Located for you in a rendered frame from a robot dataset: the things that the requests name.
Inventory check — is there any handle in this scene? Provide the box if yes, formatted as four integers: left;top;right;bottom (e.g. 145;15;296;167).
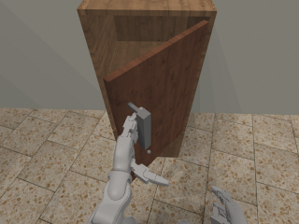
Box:
127;102;151;150

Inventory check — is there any robot left hand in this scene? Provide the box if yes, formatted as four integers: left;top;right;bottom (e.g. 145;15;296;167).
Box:
112;106;169;187

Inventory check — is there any cupboard door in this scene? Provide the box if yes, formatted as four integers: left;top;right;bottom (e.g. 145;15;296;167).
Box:
103;20;209;182

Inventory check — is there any robot right hand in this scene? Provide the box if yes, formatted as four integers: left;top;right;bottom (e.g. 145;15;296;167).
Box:
210;186;248;224

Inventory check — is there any left robot forearm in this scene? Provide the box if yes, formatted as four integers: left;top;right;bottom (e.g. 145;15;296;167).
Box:
87;170;133;224

